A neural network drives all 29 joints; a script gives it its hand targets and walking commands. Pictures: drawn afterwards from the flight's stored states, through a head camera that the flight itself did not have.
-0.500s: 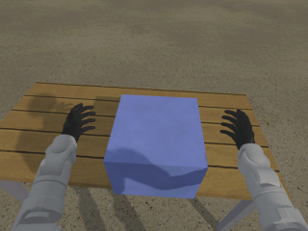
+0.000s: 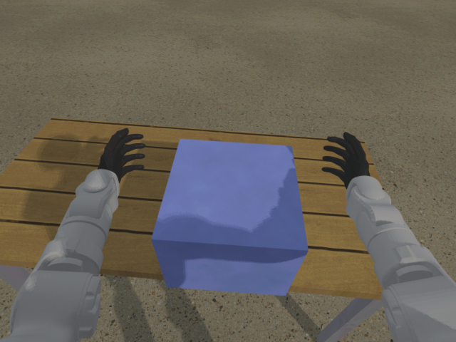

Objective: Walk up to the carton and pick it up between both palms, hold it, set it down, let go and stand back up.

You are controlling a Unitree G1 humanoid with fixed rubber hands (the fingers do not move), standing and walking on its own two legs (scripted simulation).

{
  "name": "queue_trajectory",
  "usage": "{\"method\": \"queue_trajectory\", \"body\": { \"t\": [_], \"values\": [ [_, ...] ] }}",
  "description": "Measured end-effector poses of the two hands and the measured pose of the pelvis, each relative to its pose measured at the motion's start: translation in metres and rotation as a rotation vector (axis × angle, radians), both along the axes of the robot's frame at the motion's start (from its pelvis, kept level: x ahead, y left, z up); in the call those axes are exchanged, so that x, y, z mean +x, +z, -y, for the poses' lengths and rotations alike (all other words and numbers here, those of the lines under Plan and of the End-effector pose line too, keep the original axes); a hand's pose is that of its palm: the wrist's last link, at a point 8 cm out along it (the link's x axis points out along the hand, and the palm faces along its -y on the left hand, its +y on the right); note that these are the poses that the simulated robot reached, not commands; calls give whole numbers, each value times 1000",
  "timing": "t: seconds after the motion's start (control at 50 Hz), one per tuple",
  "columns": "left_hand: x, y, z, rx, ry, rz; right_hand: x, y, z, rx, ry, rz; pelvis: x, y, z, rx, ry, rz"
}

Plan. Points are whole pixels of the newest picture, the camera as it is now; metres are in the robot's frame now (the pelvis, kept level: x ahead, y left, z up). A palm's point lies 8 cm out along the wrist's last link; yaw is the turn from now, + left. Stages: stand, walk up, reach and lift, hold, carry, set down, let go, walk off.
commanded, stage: reach and lift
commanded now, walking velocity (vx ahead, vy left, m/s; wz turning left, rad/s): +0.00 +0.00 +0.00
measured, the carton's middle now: (230, 214) +0.42 +0.02 -0.04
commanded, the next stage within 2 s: none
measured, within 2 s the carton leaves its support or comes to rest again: neither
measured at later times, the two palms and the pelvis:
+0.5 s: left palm (131, 210) +0.39 +0.22 +0.01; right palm (343, 212) +0.39 -0.21 +0.02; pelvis -0.03 +0.00 -0.03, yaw +1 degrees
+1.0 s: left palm (150, 211) +0.39 +0.19 +0.00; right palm (321, 216) +0.39 -0.17 +0.01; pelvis -0.03 +0.00 -0.04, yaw +1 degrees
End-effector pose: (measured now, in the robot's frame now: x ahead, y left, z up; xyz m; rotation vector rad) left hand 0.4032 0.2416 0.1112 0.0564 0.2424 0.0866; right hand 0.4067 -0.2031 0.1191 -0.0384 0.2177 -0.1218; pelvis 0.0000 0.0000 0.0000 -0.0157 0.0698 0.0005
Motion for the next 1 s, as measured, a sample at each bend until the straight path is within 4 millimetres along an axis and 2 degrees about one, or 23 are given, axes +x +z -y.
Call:
{"method": "queue_trajectory", "body": {
  "t": [0.14,0.22,0.46,0.62,0.74,1.0],
  "values": [
    [-17,-45,-2,2,16,-28,-14,-46,-11,-5,5,-45,-4,-4,-2,-5,10,-58],
    [-21,-65,1,14,27,-38,-17,-66,-11,3,-5,-64,-9,-9,-4,-11,16,-120],
    [-17,-99,15,23,41,-39,-13,-90,6,-32,-20,-41,-26,-32,2,-6,12,-269],
    [-15,-104,23,38,15,-6,-20,-106,8,6,-25,-33,-33,-39,5,-4,8,-308],
    [-12,-103,30,31,14,1,-18,-107,2,12,-13,-20,-37,-42,6,4,6,-321],
    [-10,-108,53,1,-5,22,-14,-110,-34,30,-2,-14,-35,-41,4,-5,16,-323]
  ]
}}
